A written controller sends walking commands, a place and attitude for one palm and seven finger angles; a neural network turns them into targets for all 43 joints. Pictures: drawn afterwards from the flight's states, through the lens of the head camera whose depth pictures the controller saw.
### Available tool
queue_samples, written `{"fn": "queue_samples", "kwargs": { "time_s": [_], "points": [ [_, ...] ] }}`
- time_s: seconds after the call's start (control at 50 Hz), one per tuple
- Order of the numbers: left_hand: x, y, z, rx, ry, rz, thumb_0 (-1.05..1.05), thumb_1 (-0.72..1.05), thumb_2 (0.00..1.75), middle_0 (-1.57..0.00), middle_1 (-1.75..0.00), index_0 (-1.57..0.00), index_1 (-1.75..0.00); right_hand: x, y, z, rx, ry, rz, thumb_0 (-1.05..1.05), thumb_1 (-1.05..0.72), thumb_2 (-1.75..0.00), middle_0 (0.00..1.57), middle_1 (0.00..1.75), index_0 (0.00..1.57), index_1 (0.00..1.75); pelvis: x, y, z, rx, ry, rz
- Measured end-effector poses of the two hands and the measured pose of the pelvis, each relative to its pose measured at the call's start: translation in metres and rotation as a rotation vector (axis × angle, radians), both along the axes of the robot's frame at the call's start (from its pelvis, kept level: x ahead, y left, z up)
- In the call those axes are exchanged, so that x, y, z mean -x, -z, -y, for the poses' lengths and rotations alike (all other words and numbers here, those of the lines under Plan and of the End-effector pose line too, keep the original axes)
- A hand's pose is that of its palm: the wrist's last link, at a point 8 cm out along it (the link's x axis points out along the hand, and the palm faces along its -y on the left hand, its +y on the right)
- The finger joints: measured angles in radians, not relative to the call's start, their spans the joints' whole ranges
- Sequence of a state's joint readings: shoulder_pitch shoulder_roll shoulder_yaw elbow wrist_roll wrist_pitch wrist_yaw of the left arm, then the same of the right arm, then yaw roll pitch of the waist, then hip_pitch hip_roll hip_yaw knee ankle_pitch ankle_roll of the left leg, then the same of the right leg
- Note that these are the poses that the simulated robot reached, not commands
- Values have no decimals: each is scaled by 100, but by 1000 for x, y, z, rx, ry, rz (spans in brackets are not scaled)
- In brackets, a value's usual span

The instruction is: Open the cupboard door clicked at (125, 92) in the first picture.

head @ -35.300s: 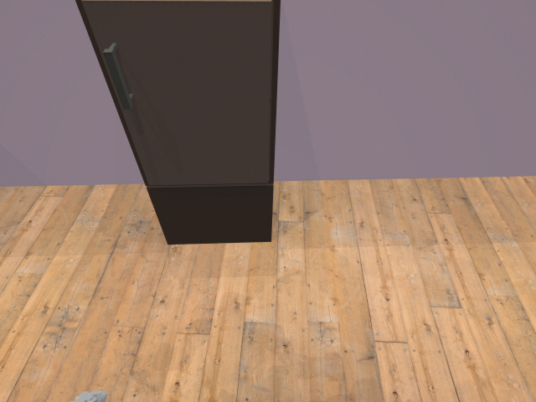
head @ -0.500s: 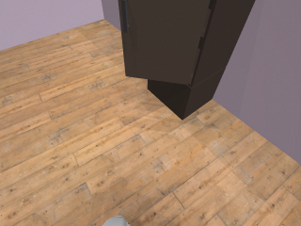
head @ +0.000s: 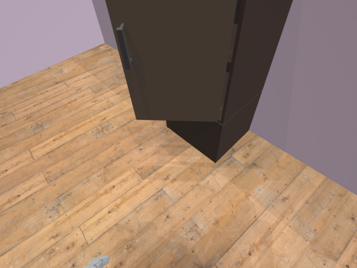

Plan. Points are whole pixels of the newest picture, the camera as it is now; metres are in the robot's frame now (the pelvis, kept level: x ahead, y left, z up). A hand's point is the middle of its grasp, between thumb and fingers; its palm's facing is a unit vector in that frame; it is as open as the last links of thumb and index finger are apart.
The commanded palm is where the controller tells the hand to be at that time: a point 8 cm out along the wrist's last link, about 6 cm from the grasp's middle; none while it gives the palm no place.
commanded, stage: take the last steps up to it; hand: left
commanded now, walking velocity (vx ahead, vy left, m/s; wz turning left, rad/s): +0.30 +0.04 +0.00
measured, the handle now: (125, 47) +0.83 +0.23 +0.07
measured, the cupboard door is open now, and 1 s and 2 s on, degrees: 41 41 41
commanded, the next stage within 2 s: come to a stop and stand still in 0.46 s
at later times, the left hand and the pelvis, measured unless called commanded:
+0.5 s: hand (94, 249) +0.19 +0.25 -0.17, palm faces +0.03 -0.99 -0.15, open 7.4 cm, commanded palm none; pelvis +0.19 +0.07 +0.01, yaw -2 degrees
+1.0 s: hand (109, 196) +0.35 +0.25 -0.18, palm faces +0.02 -0.99 -0.17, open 7.3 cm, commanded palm none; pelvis +0.26 +0.08 +0.00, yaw -1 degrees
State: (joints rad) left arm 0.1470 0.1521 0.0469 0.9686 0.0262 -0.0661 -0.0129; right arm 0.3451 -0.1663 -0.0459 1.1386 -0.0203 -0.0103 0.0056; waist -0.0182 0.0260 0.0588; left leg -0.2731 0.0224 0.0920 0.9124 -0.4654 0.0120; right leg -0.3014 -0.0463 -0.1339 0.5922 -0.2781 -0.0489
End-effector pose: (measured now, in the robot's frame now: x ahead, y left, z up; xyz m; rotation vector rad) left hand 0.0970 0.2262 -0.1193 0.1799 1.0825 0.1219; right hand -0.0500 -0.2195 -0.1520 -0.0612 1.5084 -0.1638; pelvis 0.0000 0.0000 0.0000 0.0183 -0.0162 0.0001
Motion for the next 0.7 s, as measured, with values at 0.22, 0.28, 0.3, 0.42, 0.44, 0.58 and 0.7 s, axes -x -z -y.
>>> {"fn": "queue_samples", "kwargs": {
  "time_s": [0.22, 0.28, 0.3, 0.42, 0.44, 0.58, 0.7],
  "points": [
    [19, 10, -31, 28, -104, -262, -1, 94, 90, -21, -30, -20, -30, -179, -29, -13, 50, -84, 219, 1, -91, -90, 20, 30, 20, 30, -84, -14, -25, 17, -6, -25],
    [24, 23, -43, 58, -135, -346, 0, 93, 90, -20, -30, -20, -30, -231, -28, -26, 74, -123, 288, 1, -91, -90, 20, 30, 20, 30, -113, -5, -43, 30, -5, -15],
    [23, 30, -48, 66, -139, -372, 0, 93, 90, -20, -30, -20, -30, -246, -25, -30, 87, -130, 316, 1, -91, -90, 20, 30, 20, 30, -123, 1, -50, 41, 1, -14],
    [-29, 33, -69, 65, -103, -394, 1, 92, 90, -20, -30, -20, -30, -282, -28, -55, 107, -109, 334, 0, -91, -90, 20, 30, 20, 30, -162, 0, -68, 15, 25, -18],
    [-44, 30, -71, 64, -96, -372, 1, 92, 90, -20, -30, -20, -30, -282, -28, -59, 101, -104, 318, 0, -91, -90, 20, 30, 20, 30, -168, -2, -70, 13, 27, -22],
    [-151, 13, -75, 31, -39, -223, 2, 93, 90, -20, -30, -20, -30, -269, -27, -62, 83, -43, 179, 0, -93, -90, 20, 30, 21, 30, -213, -13, -72, 10, 31, -31],
    [-224, 13, -64, -11, 7, -142, 1, 93, 90, -20, -30, -20, -30, -262, -8, -61, 36, 17, 46, 0, -92, -90, 20, 30, 21, 30, -251, -3, -57, -8, 31, -22]
  ]
}}
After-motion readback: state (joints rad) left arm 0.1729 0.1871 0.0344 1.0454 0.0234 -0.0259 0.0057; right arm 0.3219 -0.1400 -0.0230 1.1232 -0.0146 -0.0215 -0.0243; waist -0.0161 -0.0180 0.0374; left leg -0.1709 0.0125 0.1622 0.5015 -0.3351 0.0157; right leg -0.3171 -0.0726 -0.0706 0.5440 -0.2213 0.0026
